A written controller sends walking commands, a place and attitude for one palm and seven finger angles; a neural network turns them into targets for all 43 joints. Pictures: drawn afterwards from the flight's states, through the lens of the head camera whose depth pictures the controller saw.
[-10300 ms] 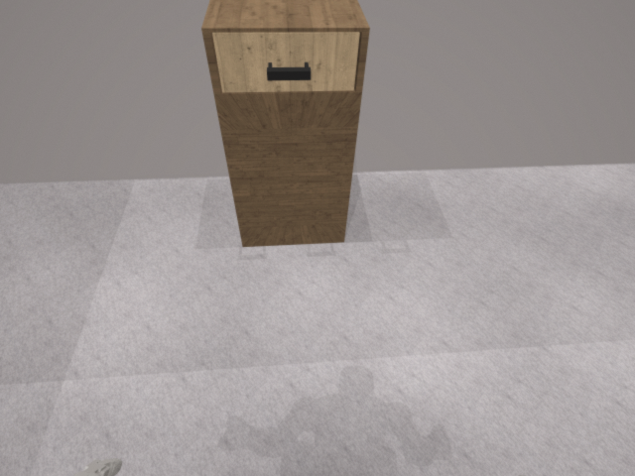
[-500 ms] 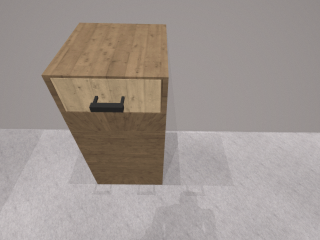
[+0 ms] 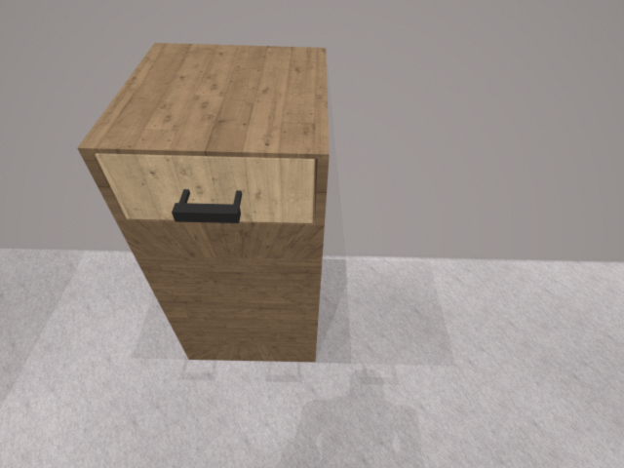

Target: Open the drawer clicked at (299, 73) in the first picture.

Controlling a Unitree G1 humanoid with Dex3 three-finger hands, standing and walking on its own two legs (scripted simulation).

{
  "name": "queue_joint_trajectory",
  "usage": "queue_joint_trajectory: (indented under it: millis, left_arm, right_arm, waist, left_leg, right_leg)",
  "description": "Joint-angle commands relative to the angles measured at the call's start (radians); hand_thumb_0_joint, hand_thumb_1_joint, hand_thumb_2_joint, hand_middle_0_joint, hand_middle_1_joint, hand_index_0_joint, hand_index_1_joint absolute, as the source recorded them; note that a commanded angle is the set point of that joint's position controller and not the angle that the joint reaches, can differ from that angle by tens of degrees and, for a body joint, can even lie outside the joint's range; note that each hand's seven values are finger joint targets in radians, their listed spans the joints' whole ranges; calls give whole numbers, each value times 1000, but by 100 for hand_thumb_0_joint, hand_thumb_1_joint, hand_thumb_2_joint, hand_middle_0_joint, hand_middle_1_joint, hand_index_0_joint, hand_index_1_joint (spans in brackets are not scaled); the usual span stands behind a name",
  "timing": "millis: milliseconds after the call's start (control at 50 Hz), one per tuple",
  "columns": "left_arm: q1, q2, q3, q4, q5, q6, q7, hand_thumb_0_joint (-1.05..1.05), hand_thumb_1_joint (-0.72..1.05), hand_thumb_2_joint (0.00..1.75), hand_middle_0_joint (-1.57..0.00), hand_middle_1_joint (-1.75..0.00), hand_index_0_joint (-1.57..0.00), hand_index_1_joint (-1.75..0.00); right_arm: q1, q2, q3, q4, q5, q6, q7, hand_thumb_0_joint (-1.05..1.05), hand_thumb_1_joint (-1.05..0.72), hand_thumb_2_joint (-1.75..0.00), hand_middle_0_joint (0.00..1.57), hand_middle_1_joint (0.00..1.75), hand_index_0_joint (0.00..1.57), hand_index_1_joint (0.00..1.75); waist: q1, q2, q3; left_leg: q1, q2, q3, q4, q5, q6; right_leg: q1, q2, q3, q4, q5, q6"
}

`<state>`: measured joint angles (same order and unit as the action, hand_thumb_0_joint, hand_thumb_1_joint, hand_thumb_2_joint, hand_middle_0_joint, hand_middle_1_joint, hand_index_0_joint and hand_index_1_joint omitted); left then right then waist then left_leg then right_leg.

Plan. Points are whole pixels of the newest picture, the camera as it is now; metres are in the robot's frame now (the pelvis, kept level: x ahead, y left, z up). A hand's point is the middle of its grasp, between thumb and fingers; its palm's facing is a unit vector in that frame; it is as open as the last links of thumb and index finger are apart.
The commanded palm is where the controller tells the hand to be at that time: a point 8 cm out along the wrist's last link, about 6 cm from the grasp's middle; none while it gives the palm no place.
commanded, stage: look again from close up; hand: left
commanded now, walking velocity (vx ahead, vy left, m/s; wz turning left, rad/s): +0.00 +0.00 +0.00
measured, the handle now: (209, 204) +0.54 +0.22 -0.01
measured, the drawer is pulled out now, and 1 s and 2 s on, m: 0.00 0.00 0.00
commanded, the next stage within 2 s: raise the hand with hooked fingers in 0.34 s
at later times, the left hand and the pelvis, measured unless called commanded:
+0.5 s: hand out of the picture +0.00 +0.16 -0.17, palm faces -0.04 -0.97 -0.23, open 7.3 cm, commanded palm +0.11 +0.19 -0.06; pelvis +0.00 +0.00 +0.00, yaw -1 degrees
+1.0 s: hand (159, 445) +0.16 +0.20 -0.05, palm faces +0.02 -0.08 -1.00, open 9.4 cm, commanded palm +0.16 +0.20 +0.02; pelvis -0.02 -0.02 -0.04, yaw +0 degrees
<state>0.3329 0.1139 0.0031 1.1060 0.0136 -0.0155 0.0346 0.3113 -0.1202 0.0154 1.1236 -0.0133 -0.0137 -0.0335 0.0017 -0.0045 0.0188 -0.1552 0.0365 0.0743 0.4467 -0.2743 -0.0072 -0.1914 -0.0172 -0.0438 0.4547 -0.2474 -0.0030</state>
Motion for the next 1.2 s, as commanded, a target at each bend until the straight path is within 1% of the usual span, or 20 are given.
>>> queue_joint_trajectory:
  millis: [0, 400, 420, 440, 460, 480, 500, 520, 560, 580, 600, 660, 700, 740, 800, 840, 880, 980, 1080, 1180]
  left_arm:
    - [76, 78, 12, -24, 2, -11, 4, 0, 90, 90, -20, -30, -20, -30]
    - [92, 64, 12, -19, 2, -14, 5, 0, 90, 90, -20, -30, -20, -30]
    - [129, 138, 13, 21, 10, -33, 42, 0, 90, 90, -20, -30, -20, -30]
    - [-643, 338, -122, -1553, 62, -209, 32, 0, 88, 89, -20, -32, -20, -32]
    - [-246, 329, -9, -1240, 100, -115, 131, 0, 85, 88, -20, -33, -20, -33]
    - [10, 173, -87, -1126, 100, 53, 181, 0, 83, 87, -21, -34, -21, -34]
    - [30, 49, -166, -1117, 129, 100, 187, 0, 81, 86, -21, -36, -21, -36]
    - [-34, 79, -194, -1225, 189, 98, 200, 0, 78, 85, -21, -37, -21, -37]
    - [20, 99, -241, -1247, 384, 88, 245, 0, 74, 83, -21, -40, -21, -40]
    - [3, 105, -261, -1255, 490, 86, 269, 0, 71, 82, -21, -42, -21, -42]
    - [35, 114, -251, -1212, 616, 90, 304, 0, 69, 81, -22, -43, -22, -43]
    - [322, 132, -180, -1047, 871, 82, 372, 0, 62, 78, -22, -48, -22, -48]
    - [341, 168, -135, -1071, 973, 44, 381, 0, 57, 76, -22, -51, -22, -51]
    - [302, 228, -72, -1154, 1040, 12, 406, 0, 53, 74, -23, -54, -23, -54]
    - [125, 297, -30, -1309, 1115, 15, 466, 0, 46, 71, -23, -58, -23, -58]
    - [29, 307, -21, -1343, 1143, 27, 503, 0, 41, 69, -24, -62, -24, -62]
    - [-145, 332, -18, -1397, 1168, 38, 525, 0, 36, 67, -24, -64, -24, -64]
    - [-278, 315, -66, -1406, 1063, 42, 461, 0, 25, 62, -25, -72, -25, -72]
    - [-141, 322, -58, -1294, 1017, 84, 329, 0, 13, 57, -25, -80, -25, -80]
    - [-116, 394, 18, -1311, 1018, 67, 271, 0, 1, 52, -26, -87, -26, -87]
  right_arm:
    - [84, -86, -17, -14, 1, -15, -2, 0, -90, -90, 20, 30, 20, 30]
    - [100, -70, -18, -6, 0, -16, -5, 0, -90, -90, 20, 30, 20, 30]
    - [-52, -126, -31, -83, 10, -23, 8, 0, -90, -90, 20, 30, 20, 30]
    - [-43, -271, -13, -449, 73, -176, -42, 0, -90, -90, 20, 30, 20, 30]
    - [-142, -202, -35, -369, 62, -265, -90, 0, -90, -90, 20, 30, 20, 30]
    - [-133, -170, -53, -378, 93, -307, -85, 0, -90, -90, 20, 30, 20, 30]
    - [-112, -166, -49, -363, 96, -321, -84, 0, -90, -90, 20, 30, 20, 30]
    - [-143, -200, -56, -426, 94, -344, -78, 0, -90, -90, 20, 30, 20, 30]
    - [-133, -239, -52, -470, 42, -350, -67, 0, -90, -90, 20, 30, 20, 30]
    - [-125, -246, -58, -517, 27, -342, -52, 0, -90, -90, 20, 30, 20, 30]
    - [-136, -246, -69, -554, -2, -314, -38, 0, -90, -90, 20, 30, 20, 30]
    - [-226, -248, -92, -649, -49, -178, 19, 0, -90, -90, 20, 30, 20, 30]
    - [-277, -232, -85, -693, -44, -75, 66, 0, -90, -90, 20, 30, 20, 30]
    - [-316, -212, -77, -741, -36, -16, 92, 0, -90, -90, 20, 30, 20, 30]
    - [-329, -198, -78, -781, -41, 40, 109, 0, -90, -90, 20, 30, 20, 30]
    - [-325, -193, -77, -785, -41, 50, 105, 0, -90, -90, 20, 30, 20, 30]
    - [-327, -191, -78, -765, -59, 56, 101, 0, -90, -90, 20, 30, 20, 30]
    - [-350, -190, -70, -738, -61, 32, 61, 0, -90, -90, 20, 30, 20, 30]
    - [-357, -187, -50, -714, -44, 40, 39, 0, -90, -90, 20, 30, 20, 30]
    - [-347, -188, -40, -700, -37, 41, 38, 0, -90, -90, 20, 30, 20, 30]
  waist:
    - [1, 6, 57]
    - [3, 4, 57]
    - [44, -11, 115]
    - [-59, 272, -403]
    - [25, 351, -375]
    - [6, 238, -205]
    - [-8, 127, -116]
    - [-18, 50, -17]
    - [-40, -71, -51]
    - [-47, -69, -84]
    - [-35, -118, -121]
    - [72, -235, -65]
    - [127, -248, -107]
    - [156, -168, -175]
    - [143, -24, -259]
    - [121, 49, -307]
    - [70, 32, -311]
    - [8, 25, -300]
    - [61, -52, -269]
    - [105, -46, -245]
  left_leg:
    - [-45, 76, -66, -98, 132, 35]
    - [-33, 75, -63, -92, 154, 34]
    - [-138, 77, -22, 129, 168, -7]
    - [147, -25, -18, -51, 260, 46]
    - [152, -1, -26, -27, 382, 42]
    - [19, 6, -48, -43, 306, 23]
    - [-46, 6, -37, -27, 228, 28]
    - [-105, -4, -69, -12, 118, 32]
    - [-154, -24, -82, 59, 51, 46]
    - [-172, -45, -83, 95, 42, 40]
    - [-191, -61, -80, 126, 27, 31]
    - [-319, -73, -65, 163, 27, 14]
    - [-376, -75, -42, 182, 85, 6]
    - [-381, -80, -22, 201, 113, 6]
    - [-307, -91, -20, 246, 129, 6]
    - [-250, -91, -30, 282, 131, 9]
    - [-218, -88, -57, 328, 102, 17]
    - [-192, -90, -53, 327, 59, 41]
    - [-237, -79, -41, 222, 100, 38]
    - [-234, -72, -31, 146, 135, 28]
  right_leg:
    - [-5, -73, 72, -76, 154, -32]
    - [-2, -71, 74, -80, 177, -37]
    - [-38, -149, 143, -75, 576, -17]
    - [77, -36, 163, 21, 358, -44]
    - [28, -4, 71, 87, 174, -59]
    - [-84, 12, 16, 91, 37, -42]
    - [-104, 9, -25, 72, 57, -26]
    - [-172, 10, -8, 60, 13, -26]
    - [-277, 23, -9, 87, -64, -31]
    - [-303, 27, 9, 105, -106, -33]
    - [-334, 36, 5, 115, -169, -36]
    - [-324, 43, 57, 118, -172, -61]
    - [-257, 30, 101, 175, -5, -74]
    - [-218, 26, 114, 226, 72, -77]
    - [-273, 35, 172, 245, 53, -84]
    - [-333, 45, 186, 255, 33, -87]
    - [-408, 38, 206, 241, -25, -77]
    - [-354, 25, 152, 185, -9, -45]
    - [-171, 21, 96, 157, 121, -31]
    - [-69, 13, 93, 128, 160, -32]
